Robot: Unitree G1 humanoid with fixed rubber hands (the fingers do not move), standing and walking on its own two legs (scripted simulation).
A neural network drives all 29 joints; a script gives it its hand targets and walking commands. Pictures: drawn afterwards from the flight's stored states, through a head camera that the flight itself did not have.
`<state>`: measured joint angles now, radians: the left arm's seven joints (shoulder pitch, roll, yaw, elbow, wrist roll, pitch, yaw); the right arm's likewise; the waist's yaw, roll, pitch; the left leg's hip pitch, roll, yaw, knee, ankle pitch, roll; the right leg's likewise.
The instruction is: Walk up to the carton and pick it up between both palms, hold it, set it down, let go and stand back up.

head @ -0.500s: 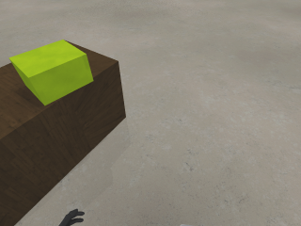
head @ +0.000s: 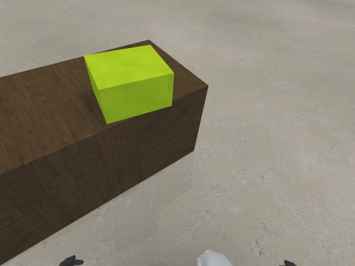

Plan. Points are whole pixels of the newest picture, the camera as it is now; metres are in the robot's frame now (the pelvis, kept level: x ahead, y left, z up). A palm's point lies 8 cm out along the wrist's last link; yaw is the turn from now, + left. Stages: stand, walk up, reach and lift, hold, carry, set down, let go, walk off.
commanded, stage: walk up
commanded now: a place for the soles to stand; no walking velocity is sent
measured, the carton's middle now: (129, 82) +0.84 +0.18 -0.09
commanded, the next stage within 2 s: none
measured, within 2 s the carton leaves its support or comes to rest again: neither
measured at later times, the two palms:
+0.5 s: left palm out of the picture +0.15 +0.30 -0.12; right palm (245, 179) +0.37 -0.21 -0.08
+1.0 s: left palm (71, 200) +0.31 +0.27 -0.08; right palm (236, 145) +0.51 -0.22 -0.10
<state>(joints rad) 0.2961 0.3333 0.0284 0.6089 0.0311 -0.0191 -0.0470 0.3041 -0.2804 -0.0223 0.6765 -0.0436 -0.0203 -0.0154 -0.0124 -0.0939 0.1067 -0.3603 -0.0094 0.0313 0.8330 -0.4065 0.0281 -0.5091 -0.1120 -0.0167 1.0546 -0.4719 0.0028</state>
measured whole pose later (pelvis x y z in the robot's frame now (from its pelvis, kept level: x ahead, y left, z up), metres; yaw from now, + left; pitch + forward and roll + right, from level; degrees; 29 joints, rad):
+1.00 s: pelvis +0.32 -0.01 +0.00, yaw +26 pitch -5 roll -2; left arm 0.26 0.26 0.01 0.64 0.05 -0.02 0.01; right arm 0.33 -0.29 -0.06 0.63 -0.02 0.03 0.00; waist 0.01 0.06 0.13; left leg -0.47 0.02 -0.02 1.12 -0.55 -0.03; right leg -0.35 -0.11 -0.20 0.79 -0.34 -0.01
